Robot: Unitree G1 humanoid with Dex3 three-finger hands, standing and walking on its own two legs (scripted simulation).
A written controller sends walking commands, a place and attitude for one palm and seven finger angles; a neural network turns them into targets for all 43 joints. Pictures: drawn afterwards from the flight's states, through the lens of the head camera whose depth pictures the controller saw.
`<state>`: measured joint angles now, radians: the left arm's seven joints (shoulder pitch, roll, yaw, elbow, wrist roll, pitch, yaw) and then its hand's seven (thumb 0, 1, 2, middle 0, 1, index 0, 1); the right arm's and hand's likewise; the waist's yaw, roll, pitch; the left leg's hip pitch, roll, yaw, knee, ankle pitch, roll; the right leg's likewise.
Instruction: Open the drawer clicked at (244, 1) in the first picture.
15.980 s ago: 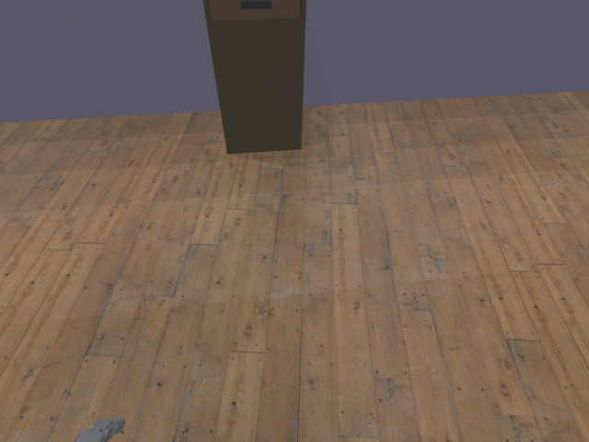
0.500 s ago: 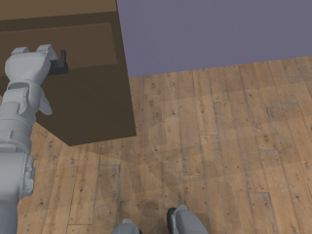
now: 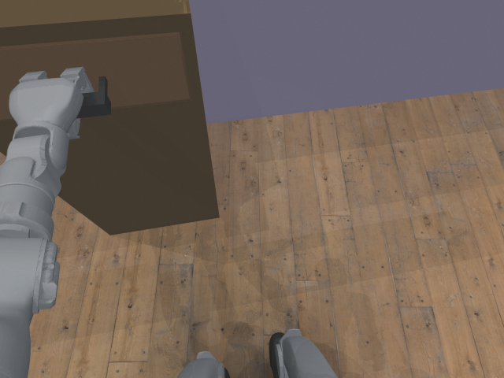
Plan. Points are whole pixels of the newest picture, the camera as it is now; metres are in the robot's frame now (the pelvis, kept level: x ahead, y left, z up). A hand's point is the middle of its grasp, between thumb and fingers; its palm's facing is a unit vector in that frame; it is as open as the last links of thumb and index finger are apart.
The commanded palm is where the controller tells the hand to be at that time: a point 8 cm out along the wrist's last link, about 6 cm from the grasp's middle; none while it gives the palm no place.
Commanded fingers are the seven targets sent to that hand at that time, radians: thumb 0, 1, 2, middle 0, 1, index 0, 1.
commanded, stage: close the thumb around the handle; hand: left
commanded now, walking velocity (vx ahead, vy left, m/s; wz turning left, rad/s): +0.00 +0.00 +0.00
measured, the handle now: (68, 96) +0.56 +0.26 +0.04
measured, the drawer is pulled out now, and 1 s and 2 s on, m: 0.00 0.03 0.23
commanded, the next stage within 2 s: pull the drawer open in 0.12 s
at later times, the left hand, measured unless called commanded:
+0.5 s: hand (69, 134) +0.50 +0.26 +0.02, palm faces -0.07 -0.04 -1.00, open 5.9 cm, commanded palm +0.47 +0.26 +0.08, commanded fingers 0.00 0.90 0.90 -0.40 -1.35 -0.40 -1.35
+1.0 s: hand (67, 143) +0.48 +0.26 +0.02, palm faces -0.06 -0.02 -1.00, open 5.8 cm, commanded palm +0.45 +0.26 +0.08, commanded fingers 0.00 0.90 0.90 -0.40 -1.35 -0.40 -1.35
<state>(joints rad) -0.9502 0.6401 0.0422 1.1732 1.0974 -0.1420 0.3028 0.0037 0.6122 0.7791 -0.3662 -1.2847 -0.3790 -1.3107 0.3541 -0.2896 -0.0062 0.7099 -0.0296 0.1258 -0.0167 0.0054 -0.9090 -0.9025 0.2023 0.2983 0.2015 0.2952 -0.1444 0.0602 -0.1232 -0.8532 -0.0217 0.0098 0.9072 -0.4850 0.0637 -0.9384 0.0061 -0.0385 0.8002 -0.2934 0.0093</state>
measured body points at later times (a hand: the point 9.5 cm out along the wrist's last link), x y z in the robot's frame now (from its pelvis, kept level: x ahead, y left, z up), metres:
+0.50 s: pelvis +0.01 +0.00 +0.01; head +0.15 +0.00 +0.43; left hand +0.50 +0.26 +0.08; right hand -0.01 -0.28 -0.12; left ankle -0.05 +0.07 -0.69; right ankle +0.04 -0.13 -0.69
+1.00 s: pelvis +0.01 -0.01 +0.01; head +0.14 -0.01 +0.44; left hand +0.48 +0.26 +0.08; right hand +0.06 -0.29 -0.12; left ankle -0.05 +0.07 -0.69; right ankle +0.04 -0.13 -0.69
